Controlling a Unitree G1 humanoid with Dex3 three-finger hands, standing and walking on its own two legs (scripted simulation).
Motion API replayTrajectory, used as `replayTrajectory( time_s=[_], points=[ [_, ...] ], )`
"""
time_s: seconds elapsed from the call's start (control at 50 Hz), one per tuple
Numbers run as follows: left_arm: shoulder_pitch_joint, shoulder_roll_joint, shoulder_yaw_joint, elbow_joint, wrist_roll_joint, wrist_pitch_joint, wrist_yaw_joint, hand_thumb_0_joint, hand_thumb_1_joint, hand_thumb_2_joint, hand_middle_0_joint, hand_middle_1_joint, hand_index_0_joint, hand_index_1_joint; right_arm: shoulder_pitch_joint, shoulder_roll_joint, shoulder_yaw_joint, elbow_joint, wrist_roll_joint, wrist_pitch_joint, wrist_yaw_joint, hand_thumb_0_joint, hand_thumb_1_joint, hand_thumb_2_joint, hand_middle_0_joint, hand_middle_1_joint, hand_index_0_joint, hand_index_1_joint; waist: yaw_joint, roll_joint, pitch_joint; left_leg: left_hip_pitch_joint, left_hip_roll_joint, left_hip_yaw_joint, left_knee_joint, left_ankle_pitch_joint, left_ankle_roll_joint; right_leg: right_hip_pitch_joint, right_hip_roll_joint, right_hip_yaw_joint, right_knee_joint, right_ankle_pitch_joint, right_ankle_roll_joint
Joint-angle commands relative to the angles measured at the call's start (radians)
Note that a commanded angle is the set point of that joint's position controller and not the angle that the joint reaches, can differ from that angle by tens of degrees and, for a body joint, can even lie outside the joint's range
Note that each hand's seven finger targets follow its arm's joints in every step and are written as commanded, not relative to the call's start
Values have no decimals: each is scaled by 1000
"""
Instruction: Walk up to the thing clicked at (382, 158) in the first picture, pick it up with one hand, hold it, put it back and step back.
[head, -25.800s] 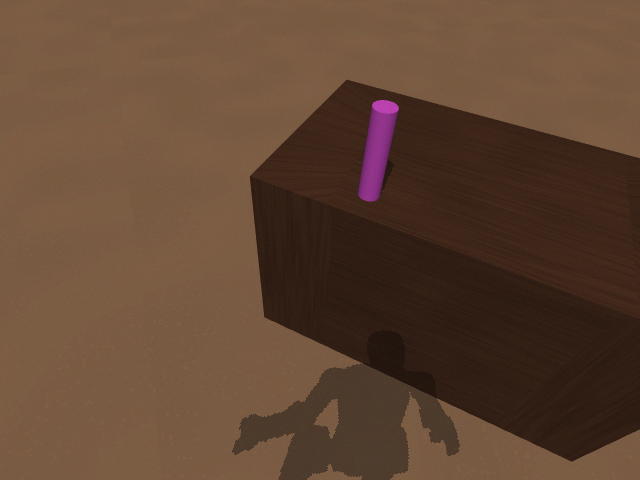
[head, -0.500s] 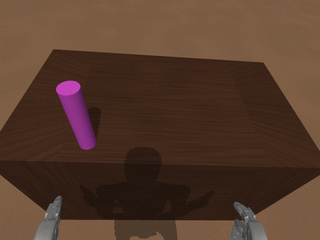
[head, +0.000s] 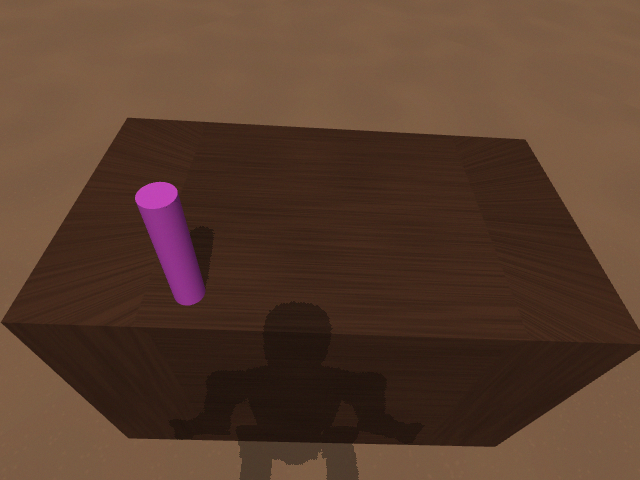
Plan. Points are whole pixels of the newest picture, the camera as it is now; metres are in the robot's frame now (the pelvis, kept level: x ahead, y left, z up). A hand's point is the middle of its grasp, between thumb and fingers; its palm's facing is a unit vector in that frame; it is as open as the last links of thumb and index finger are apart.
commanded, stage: stand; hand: left
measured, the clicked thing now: (175, 250) +0.44 +0.21 +0.01
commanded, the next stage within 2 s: none
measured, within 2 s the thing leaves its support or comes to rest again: neither
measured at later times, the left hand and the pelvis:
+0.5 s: hand out of the picture +0.04 +0.25 -0.14, palm faces -0.03 -0.94 -0.34, open 8.0 cm; pelvis -0.01 +0.00 +0.02, yaw +0 degrees
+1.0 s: hand out of the picture +0.06 +0.25 -0.13, palm faces -0.04 -0.94 -0.34, open 7.4 cm; pelvis -0.01 +0.00 +0.03, yaw -1 degrees
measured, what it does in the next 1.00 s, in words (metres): stands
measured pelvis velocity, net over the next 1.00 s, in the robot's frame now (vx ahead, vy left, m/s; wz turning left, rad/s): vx -0.01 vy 0.00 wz -0.01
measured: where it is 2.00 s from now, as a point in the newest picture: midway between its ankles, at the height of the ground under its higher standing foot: outside the picture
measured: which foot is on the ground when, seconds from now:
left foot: down 0.00-1.00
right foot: down 0.00-1.00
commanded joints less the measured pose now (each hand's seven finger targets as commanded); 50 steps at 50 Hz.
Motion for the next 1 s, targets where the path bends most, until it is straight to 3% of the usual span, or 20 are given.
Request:
replayTrajectory(
  time_s=[0.0, 0.02, 0.14, 0.3, 0.36, 0.44, 0.46, 0.58, 0.74, 0.82, 0.98],
  points=[
    [-49, 177, 45, -6, -12, -22, 12, 0, -255, 361, -200, -300, -200, -301, -46, -187, -37, -10, 7, -30, -19, 0, -900, -900, 200, 300, 200, 300, 1, 43, -56, 69, 85, -112, -246, 178, 50, 58, -62, 84, -202, 180, -78],
    [-54, 174, 42, 14, -11, -21, 11, 0, -175, 441, -200, -300, -200, -301, -53, -186, -33, 5, 8, -28, -18, 0, -900, -900, 200, 300, 200, 300, 3, 37, -35, 44, 86, -116, -276, 144, 46, 89, -64, 82, -226, 155, -74],
    [-76, 174, 32, 92, -12, -26, 6, 0, 305, 900, -200, -300, -200, -301, -59, -189, -26, 72, 16, -29, -16, 0, -900, -900, 200, 300, 200, 300, -3, 22, -22, 88, 83, -96, -335, 170, 31, 143, -76, 80, -309, 149, -62],
    [-100, 176, 26, 156, -12, -26, 2, 0, 900, 900, -200, -300, -200, -301, -82, -188, -19, 116, 21, -26, -12, 0, -900, -900, 200, 300, 200, 300, -2, 11, 8, 106, 87, -93, -398, 127, 27, 148, -80, 74, -365, 110, -45],
    [-114, 179, 26, 166, -12, -25, 1, 0, 900, 900, -200, -300, -200, -301, -81, -194, -21, 125, 20, -22, -10, 0, -900, -900, 200, 300, 200, 300, -3, 5, 10, 105, 87, -87, -404, 122, 26, 151, -83, 80, -377, 89, -45],
    [-120, 181, 24, 179, -14, -28, 1, 0, 900, 900, -200, -300, -200, -301, -85, -196, -17, 133, 23, -22, -9, 0, -900, -900, 200, 300, 200, 300, -4, 10, -12, 126, 90, -80, -406, 155, 27, 176, -90, 84, -384, 143, -40],
    [-116, 187, 24, 182, -12, -27, 1, 0, 900, 900, -200, -300, -200, -301, -89, -192, -16, 133, 23, -21, -8, 0, -900, -900, 200, 300, 200, 300, -2, -4, -3, 121, 86, -80, -409, 138, 25, 166, -86, 81, -391, 108, -40],
    [-130, 185, 24, 191, -15, -26, 0, 0, 900, 900, -200, -300, -200, -301, -97, -204, -12, 139, 25, -23, -10, 0, -900, -900, 200, 300, 200, 300, -5, 17, -34, 161, 102, -77, -414, 191, 28, 174, -95, 83, -383, 194, -44],
    [-135, 192, 21, 199, -17, -22, -3, 0, 900, 900, -200, -300, -200, -301, -105, -210, -4, 148, 29, -26, -10, 0, -900, -900, 200, 300, 200, 300, -3, 0, -28, 166, 105, -72, -433, 214, 24, 181, -92, 78, -384, 206, -41],
    [-136, 190, 21, 201, -18, -20, -4, 0, 900, 900, -200, -300, -200, -301, -107, -219, -4, 151, 29, -26, -9, 0, -900, -900, 200, 300, 200, 300, -6, 13, -15, 159, 103, -68, -439, 173, 23, 166, -90, 79, -395, 189, -39],
    [-142, 197, 24, 197, -21, -23, -5, 0, 900, 900, -200, -300, -200, -301, -115, -225, -4, 147, 29, -29, -8, 0, -900, -900, 200, 300, 200, 300, -7, 7, -47, 182, 113, -64, -429, 246, 24, 192, -99, 82, -392, 259, -38]
  ],
)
